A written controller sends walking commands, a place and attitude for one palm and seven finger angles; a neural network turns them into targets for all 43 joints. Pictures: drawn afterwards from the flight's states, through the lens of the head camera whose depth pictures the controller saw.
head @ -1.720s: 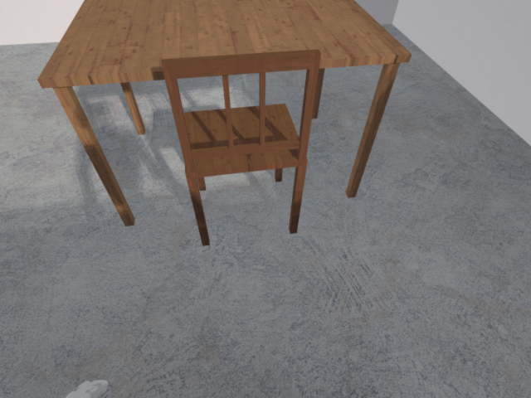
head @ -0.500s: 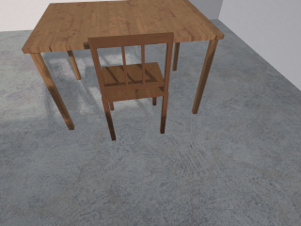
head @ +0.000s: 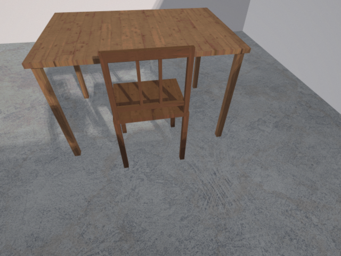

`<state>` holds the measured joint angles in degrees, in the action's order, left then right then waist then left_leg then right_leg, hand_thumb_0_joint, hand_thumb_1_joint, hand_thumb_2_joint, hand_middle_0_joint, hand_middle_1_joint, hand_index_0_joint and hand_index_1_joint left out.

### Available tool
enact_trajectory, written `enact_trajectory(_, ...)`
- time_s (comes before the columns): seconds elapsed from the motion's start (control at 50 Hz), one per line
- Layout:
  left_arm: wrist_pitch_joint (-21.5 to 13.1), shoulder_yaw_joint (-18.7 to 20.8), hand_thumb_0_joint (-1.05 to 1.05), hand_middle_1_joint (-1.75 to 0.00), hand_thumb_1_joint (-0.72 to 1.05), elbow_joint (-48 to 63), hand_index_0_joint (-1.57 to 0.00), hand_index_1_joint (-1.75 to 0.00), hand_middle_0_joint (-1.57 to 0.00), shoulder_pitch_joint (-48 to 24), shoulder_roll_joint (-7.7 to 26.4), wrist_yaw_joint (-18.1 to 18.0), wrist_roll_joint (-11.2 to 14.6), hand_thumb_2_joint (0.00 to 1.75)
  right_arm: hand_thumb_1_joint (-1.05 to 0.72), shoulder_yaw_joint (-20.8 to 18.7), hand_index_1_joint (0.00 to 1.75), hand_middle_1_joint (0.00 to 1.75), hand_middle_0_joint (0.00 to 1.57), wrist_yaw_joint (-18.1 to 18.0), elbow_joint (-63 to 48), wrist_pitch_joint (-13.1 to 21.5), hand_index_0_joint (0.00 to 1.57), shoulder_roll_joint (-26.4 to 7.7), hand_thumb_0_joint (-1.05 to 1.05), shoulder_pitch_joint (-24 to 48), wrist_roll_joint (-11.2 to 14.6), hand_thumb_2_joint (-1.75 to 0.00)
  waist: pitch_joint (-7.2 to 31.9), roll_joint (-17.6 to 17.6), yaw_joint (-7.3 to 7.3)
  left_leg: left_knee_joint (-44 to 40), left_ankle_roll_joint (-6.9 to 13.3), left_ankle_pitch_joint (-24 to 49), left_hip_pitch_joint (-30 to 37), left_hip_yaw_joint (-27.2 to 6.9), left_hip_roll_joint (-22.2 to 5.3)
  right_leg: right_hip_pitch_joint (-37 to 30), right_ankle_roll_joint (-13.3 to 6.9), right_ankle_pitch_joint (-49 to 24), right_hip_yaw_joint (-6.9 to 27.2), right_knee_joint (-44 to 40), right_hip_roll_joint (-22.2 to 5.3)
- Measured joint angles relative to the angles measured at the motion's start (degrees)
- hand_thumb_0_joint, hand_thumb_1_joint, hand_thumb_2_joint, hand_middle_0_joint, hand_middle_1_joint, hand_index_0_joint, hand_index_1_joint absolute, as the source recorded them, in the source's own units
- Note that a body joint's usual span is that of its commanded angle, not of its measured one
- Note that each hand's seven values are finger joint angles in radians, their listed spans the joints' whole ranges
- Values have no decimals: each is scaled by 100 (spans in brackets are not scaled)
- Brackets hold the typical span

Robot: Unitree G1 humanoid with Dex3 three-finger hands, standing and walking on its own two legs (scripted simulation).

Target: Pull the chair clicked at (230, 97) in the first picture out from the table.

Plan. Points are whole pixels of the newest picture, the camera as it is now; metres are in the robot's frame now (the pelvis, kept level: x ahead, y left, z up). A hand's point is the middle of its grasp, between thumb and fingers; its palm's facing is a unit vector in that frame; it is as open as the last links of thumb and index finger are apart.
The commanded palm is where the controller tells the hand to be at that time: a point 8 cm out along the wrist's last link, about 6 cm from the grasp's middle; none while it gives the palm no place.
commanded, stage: walk to a spot facing it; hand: left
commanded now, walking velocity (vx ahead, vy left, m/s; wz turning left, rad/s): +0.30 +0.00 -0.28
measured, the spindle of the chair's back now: (139, 84) +0.90 +0.22 -0.10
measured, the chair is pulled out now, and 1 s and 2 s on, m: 0.00 0.00 0.00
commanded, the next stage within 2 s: turn to face it in 0.22 s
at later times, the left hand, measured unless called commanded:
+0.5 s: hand out of the picture +0.07 +0.14 -0.17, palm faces -0.03 -0.99 -0.16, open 7.4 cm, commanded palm none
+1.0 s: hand (95, 223) +0.25 +0.25 -0.18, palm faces +0.15 -0.97 -0.20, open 7.4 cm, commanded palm none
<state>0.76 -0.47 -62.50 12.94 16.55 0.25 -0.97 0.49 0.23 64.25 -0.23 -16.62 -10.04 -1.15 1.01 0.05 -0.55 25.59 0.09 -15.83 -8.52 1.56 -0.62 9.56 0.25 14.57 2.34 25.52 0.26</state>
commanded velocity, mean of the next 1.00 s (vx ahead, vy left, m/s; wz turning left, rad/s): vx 0.07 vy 0.00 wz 0.21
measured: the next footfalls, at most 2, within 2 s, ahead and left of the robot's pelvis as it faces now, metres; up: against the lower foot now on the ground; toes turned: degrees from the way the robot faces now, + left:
left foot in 0.66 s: +0.30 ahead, +0.09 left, +0.00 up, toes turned +6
right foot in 1.36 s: +0.23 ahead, -0.09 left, +0.00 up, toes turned +11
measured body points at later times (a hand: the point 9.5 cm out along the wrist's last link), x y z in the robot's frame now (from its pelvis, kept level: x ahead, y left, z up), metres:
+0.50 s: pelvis +0.12 -0.02 +0.00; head +0.13 -0.03 +0.45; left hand +0.07 +0.19 -0.15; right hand +0.14 -0.25 -0.16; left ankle +0.20 +0.10 -0.68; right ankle +0.04 -0.11 -0.74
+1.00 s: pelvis +0.19 +0.05 +0.00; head +0.21 +0.07 +0.45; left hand +0.24 +0.30 -0.16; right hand +0.27 -0.19 -0.14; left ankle +0.26 +0.08 -0.74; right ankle +0.20 -0.14 -0.67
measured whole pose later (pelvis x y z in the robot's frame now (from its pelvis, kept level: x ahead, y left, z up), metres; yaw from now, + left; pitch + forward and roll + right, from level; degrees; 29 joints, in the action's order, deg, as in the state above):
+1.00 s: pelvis +0.19 +0.05 +0.00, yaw +6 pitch +0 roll -2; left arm 2.1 4.2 -54.8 11.1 12.2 -1.4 -1.4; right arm -2.2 -0.7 56.5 -0.7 -9.4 -12.5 -0.8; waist -1.7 -1.1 1.1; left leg 23.4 7.9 -5.7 -18.0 2.3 5.0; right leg 27.6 3.9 18.4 1.0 60.0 -4.6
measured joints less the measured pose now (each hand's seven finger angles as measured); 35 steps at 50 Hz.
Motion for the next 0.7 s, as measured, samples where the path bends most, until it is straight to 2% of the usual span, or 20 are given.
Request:
enact_trajectory(0.12, 8, 54, 0, -30, 91, -55, -20, -30, -20, 584, -328, 82, -14, 90, -91, -40, 30, 30, 20, -3, 1, 88, 20, 372, 1, -527, 11, -90, 18, -103, -7, 379, 16, -441, 66, 246, -11, 229, -110, 537, 146, 791, 4)
enact_trajectory(0.18, 6, 88, 0, -30, 91, -80, -20, -30, -20, 733, -499, 93, -12, 90, -91, -95, 30, 30, 20, -43, 0, 177, 20, 514, 1, -764, 11, -90, -130, -91, 3, 390, -25, -621, 261, 444, -73, 501, -137, 950, -186, 1308, -56)
enact_trajectory(0.22, -47, 116, 0, -30, 91, -57, -20, -30, -20, 749, -608, 108, -11, 90, -91, -116, 30, 30, 20, -69, 26, 207, 20, 562, 0, -918, 12, -90, -268, -4, 55, 504, -91, -775, 349, 496, -167, 523, -182, 767, -415, 1131, -43)
enact_trajectory(0.24, -106, 139, 0, -30, 91, -40, -20, -30, -20, 731, -666, 111, -18, 90, -91, -131, 30, 30, 20, -77, 62, 203, 20, 566, 0, -1008, 26, -90, -329, 99, 92, 760, -98, -902, 286, 454, -263, 454, -229, 458, -510, 1069, 14)
enact_trajectory(0.26, -192, 166, 0, -30, 91, -16, -20, -30, -20, 719, -711, 96, -25, 90, -91, -142, 30, 30, 20, -78, 127, 172, 20, 585, 0, -1080, 48, -90, -354, 168, 106, 1272, -63, -977, 88, 428, -344, 404, -276, 478, -590, 1090, 61)
enact_trajectory(0.32, -430, 198, 0, -30, 91, 64, -20, -30, -20, 826, -802, -23, 19, 90, -91, -164, 30, 30, 20, -68, 299, 48, 20, 650, 1, -1115, 50, -90, -344, 131, -33, 3125, -8, -1237, -711, 337, -283, 110, -363, 701, -587, 852, 90)
enact_trajectory(0.38, -465, 168, 0, -30, 91, 40, -20, -30, -20, 1016, -919, -125, 0, 90, -91, -220, 30, 30, 20, -69, 225, 3, 20, 646, 1, -870, 36, -90, -342, 79, -112, 3885, -43, -957, -1446, 352, -291, -254, -330, 522, -450, 310, 104)
enact_trajectory(0.46, -400, 89, 0, -30, 91, -121, -20, -30, -20, 1188, -1079, -182, -27, 90, -91, -284, 30, 30, 20, -49, -93, 10, 20, 643, 1, -426, 64, -90, -350, 105, 37, 3528, -99, -275, -2149, 296, -355, -676, -275, 365, -435, -280, 90)
enact_trajectory(0.52, -349, 71, 0, -30, 90, -177, -20, -30, -20, 1188, -1124, -196, -39, 90, -92, -302, 30, 30, 19, -39, -273, 18, 20, 681, 1, -186, 99, -90, -373, 117, 110, 2838, -77, 152, -2300, 312, -360, -924, -194, 431, -558, -456, 72)
enact_trajectory(0.6, -295, 127, 0, -30, 90, -76, -20, -30, -20, 1073, -1058, -223, -50, 90, -93, -278, 30, 30, 19, -3, -407, -5, 20, 712, 1, -20, 96, -90, -431, 47, 51, 2013, 27, 258, -2090, 443, -245, -1128, -58, 788, -827, -273, 7)
enact_trajectory(0.64, -263, 176, 0, -30, 90, 18, -20, -30, -20, 1033, -986, -239, -46, 90, -92, -260, 30, 30, 19, -2, -496, 14, 20, 731, 1, 4, 64, -90, -458, -55, 30, 1501, 124, 502, -1772, 502, -115, -1063, 28, 1138, -949, 215, -95)
enact_trajectory(0.66, -239, 200, 0, -30, 90, 66, -20, -30, -20, 1028, -965, -240, -23, 90, -92, -254, 30, 30, 19, -3, -568, 48, 20, 711, 1, -14, 35, -90, -450, -50, 34, 1254, 294, 761, -1590, 469, -83, -874, 60, 1328, -1019, 754, -134)
enact_trajectory(0.7, -130, 243, 0, -30, 90, 158, -20, -30, -20, 826, -858, -233, 57, 90, -92, -254, 30, 30, 19, -41, -662, 93, 20, 738, 0, 23, 33, -90, -509, -182, 35, 1494, 583, 268, -1659, 467, 72, -123, 90, 1719, -779, 2534, -212)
